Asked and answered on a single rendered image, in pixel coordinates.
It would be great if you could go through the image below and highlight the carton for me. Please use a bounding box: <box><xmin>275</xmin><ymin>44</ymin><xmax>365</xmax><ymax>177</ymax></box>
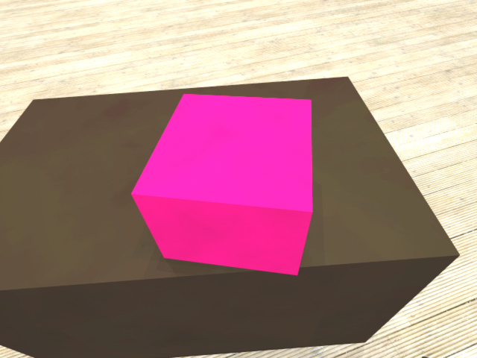
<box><xmin>131</xmin><ymin>94</ymin><xmax>312</xmax><ymax>275</ymax></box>

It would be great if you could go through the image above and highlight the pedestal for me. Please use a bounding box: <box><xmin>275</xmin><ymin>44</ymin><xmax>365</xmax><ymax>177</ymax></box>
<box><xmin>0</xmin><ymin>77</ymin><xmax>460</xmax><ymax>358</ymax></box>

